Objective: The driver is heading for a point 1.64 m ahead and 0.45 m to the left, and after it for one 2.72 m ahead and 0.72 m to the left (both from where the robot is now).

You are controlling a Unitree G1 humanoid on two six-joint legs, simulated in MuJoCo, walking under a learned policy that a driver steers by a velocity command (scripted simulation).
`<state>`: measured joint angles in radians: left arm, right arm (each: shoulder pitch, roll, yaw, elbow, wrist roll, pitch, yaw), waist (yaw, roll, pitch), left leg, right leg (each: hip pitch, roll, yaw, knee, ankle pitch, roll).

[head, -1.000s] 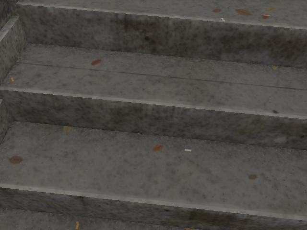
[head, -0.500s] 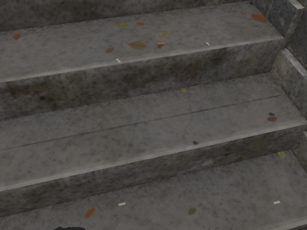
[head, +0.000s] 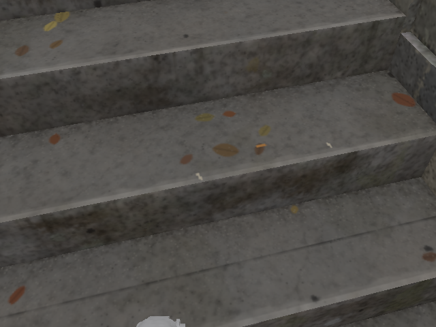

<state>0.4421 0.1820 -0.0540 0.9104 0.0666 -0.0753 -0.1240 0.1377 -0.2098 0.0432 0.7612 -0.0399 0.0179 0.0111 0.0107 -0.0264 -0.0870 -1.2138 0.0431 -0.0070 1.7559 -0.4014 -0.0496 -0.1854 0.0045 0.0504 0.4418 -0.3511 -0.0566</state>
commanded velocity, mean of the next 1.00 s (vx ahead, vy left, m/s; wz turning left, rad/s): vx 0.01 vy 0.00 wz -0.01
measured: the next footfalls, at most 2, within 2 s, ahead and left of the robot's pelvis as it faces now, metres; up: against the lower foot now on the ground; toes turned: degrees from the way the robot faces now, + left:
left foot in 0.08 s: +0.18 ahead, +0.15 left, +0.17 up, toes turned +3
right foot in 0.54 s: +0.24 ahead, -0.09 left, +0.17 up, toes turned +0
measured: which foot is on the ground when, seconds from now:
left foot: up 0.00-0.06, down 0.08-1.00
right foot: down 0.00-0.12, up 0.14-0.52, down 0.54-1.00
